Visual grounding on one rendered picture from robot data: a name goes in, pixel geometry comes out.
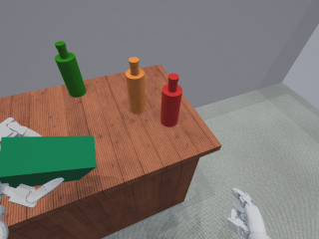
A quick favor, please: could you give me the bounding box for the robot right hand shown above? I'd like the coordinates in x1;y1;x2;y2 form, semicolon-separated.
227;187;267;239

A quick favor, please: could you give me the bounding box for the table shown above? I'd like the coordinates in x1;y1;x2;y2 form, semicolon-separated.
0;64;221;239

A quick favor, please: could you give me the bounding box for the sponge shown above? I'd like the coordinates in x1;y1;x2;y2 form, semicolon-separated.
0;135;97;188

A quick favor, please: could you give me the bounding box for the robot left hand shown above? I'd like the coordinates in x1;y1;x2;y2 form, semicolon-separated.
0;118;65;208

